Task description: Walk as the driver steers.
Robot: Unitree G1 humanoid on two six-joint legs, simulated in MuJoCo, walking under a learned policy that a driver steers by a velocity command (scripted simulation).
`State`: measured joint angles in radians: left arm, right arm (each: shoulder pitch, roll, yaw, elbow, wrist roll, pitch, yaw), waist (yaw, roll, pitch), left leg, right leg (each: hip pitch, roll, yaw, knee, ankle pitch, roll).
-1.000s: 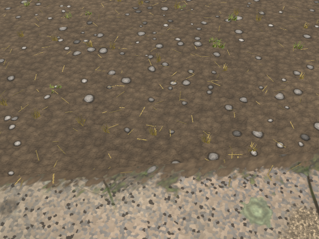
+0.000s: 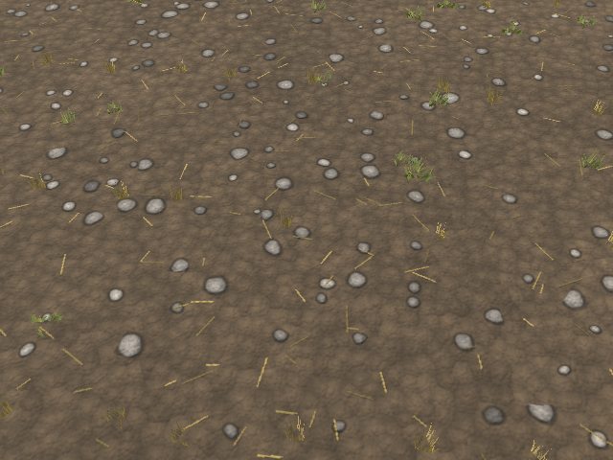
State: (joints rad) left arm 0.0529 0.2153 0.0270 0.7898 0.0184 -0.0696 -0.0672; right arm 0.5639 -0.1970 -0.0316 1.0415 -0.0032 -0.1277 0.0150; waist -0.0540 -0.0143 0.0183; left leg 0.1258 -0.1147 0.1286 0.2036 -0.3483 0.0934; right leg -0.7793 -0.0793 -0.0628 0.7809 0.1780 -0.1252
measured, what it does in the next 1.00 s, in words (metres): goes down, turning right: right foot, then left foot 0.19 m lower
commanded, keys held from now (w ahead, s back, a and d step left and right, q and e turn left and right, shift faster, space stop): w+e+shift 1.00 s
